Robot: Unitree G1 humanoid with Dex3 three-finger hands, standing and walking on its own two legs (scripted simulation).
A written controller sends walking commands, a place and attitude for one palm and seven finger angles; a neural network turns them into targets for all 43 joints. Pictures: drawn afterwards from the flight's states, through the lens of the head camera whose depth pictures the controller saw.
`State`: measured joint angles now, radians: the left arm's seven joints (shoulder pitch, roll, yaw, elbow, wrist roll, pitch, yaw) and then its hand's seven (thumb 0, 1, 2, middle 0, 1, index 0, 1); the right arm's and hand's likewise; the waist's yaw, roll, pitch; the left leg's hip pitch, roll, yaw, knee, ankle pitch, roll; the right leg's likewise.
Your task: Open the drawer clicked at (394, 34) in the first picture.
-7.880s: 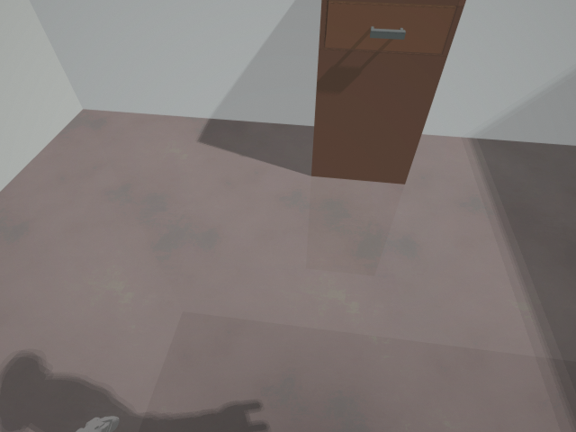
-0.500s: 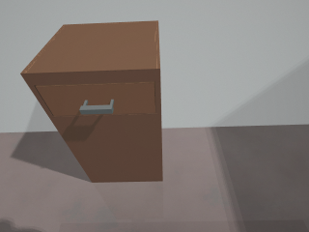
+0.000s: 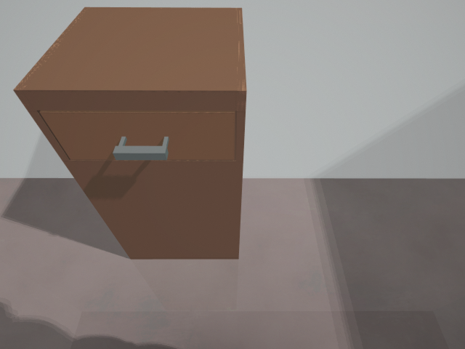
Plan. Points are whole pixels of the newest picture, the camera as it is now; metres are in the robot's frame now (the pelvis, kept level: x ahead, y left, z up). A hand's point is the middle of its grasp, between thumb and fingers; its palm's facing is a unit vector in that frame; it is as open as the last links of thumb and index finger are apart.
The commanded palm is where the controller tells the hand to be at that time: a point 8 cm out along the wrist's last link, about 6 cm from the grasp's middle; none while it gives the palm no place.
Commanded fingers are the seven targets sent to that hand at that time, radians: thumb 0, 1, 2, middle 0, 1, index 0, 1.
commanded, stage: look again from close up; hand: left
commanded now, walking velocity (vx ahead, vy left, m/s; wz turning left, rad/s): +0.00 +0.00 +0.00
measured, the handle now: (143, 146) +0.55 +0.24 -0.01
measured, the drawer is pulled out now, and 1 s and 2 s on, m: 0.00 0.00 0.00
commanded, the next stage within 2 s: raise the hand with hooked fingers in 0.46 s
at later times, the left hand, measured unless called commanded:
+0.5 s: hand out of the picture +0.04 +0.26 -0.16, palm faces +0.01 -0.97 -0.26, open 7.4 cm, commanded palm none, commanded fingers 0.00 0.90 0.90 -0.20 -0.30 -0.20 -0.30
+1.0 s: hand out of the picture +0.12 +0.27 -0.07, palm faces -0.01 -0.12 -0.99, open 8.7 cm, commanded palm +0.12 +0.29 +0.00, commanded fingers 0.00 0.36 0.67 -0.24 -0.64 -0.24 -0.64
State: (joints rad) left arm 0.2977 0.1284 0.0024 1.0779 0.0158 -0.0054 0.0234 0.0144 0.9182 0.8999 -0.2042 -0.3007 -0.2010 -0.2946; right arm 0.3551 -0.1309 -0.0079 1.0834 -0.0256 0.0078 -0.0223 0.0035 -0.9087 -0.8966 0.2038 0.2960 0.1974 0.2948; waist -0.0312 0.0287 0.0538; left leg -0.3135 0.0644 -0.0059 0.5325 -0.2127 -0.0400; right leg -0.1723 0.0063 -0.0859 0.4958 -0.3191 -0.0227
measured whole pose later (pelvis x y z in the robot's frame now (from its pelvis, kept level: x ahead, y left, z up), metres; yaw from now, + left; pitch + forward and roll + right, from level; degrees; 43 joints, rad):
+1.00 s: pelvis -0.08 +0.03 -0.05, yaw -2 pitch +5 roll +0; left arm 0.32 0.34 -0.06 0.14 1.04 -0.04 0.43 0.01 0.58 0.76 -0.23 -0.51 -0.23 -0.50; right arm 0.11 -0.24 -0.02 0.57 -0.03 0.00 -0.06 0.01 -0.91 -0.90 0.21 0.30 0.20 0.30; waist 0.08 0.04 -0.09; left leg -0.75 -0.05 -0.03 0.92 -0.35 0.02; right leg -0.67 0.05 0.08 0.98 -0.45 0.00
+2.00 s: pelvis +0.02 +0.03 -0.01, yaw +0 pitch +3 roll +0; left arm -0.04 0.49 -0.06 -0.03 0.91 0.12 0.07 0.00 -0.47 0.31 -0.32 -1.19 -0.32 -1.18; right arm 0.09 -0.24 0.01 0.59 -0.01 0.13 -0.04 0.01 -0.91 -0.90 0.20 0.30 0.20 0.30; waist 0.08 0.07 -0.04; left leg -0.37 -0.06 -0.06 0.60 -0.27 0.02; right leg -0.27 0.02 0.07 0.62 -0.39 0.00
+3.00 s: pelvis +0.00 +0.02 -0.01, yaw -1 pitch +4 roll +0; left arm -0.35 0.46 -0.13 0.34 0.96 0.05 0.07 0.00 -0.49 0.30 -0.32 -1.20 -0.32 -1.20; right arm 0.17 -0.24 0.00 0.63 0.02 0.13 -0.06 0.01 -0.91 -0.90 0.21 0.30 0.20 0.30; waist 0.04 0.06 -0.05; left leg -0.43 -0.05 -0.06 0.61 -0.25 0.01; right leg -0.33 0.03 0.06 0.64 -0.37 -0.01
